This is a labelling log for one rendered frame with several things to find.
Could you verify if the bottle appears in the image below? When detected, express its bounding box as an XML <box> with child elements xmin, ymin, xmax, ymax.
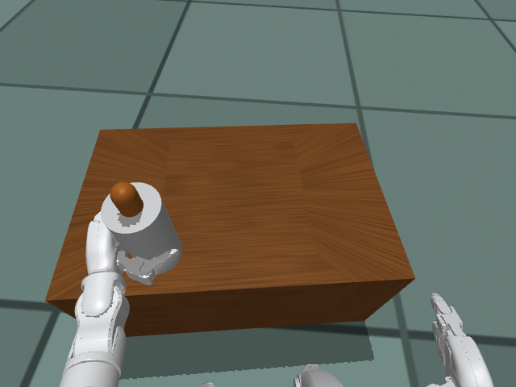
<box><xmin>101</xmin><ymin>182</ymin><xmax>182</xmax><ymax>273</ymax></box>

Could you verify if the left robot hand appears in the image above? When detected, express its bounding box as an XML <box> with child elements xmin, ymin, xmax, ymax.
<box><xmin>85</xmin><ymin>211</ymin><xmax>180</xmax><ymax>285</ymax></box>

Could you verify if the left robot arm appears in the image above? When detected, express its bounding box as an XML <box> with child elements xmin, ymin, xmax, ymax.
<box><xmin>59</xmin><ymin>271</ymin><xmax>130</xmax><ymax>387</ymax></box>

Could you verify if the right robot hand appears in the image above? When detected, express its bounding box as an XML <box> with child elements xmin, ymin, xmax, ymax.
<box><xmin>426</xmin><ymin>293</ymin><xmax>493</xmax><ymax>387</ymax></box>

